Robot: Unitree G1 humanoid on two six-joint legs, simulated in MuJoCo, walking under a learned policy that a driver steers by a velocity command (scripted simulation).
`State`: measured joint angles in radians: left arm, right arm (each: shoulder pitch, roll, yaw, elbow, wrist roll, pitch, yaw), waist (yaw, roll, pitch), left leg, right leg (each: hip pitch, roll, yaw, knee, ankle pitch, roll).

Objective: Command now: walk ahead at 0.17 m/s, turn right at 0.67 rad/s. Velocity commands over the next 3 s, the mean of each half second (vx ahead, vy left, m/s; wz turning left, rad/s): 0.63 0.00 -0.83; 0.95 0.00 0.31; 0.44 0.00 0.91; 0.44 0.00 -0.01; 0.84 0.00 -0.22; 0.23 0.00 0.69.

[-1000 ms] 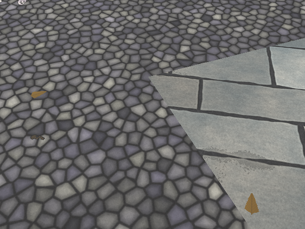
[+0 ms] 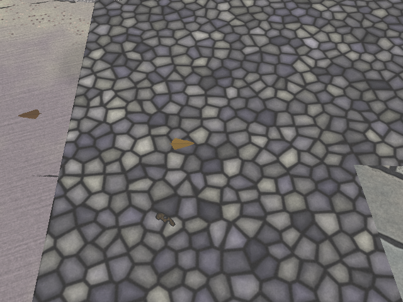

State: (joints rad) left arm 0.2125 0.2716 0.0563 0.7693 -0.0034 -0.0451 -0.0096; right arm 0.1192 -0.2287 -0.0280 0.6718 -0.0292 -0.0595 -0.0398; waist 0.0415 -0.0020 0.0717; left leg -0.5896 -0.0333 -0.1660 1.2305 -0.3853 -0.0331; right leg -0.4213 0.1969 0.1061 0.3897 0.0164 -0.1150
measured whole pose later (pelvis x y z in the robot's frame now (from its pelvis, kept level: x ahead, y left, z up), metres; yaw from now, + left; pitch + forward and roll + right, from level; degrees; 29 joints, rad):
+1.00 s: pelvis +0.47 -0.19 +0.00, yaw -15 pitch +1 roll -2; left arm 0.47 0.28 0.06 0.85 0.02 -0.10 -0.01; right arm 0.17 -0.31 -0.06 0.76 -0.02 -0.02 0.07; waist 0.03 0.05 0.00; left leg -0.81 0.09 0.05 1.15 -0.05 0.10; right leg 0.08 0.02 -0.23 0.28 -0.38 0.00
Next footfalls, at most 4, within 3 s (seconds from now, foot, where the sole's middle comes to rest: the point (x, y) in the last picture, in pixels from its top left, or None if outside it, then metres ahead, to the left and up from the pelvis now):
0.22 left None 0.19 0.15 -0.76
0.72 right None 0.35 -0.25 -0.76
1.16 left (282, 194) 0.82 -0.24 -0.76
1.62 right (300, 146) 1.05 -0.33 -0.76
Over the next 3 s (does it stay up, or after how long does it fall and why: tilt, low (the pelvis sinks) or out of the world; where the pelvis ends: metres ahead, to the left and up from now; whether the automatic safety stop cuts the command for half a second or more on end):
stays up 1.59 -0.37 0.01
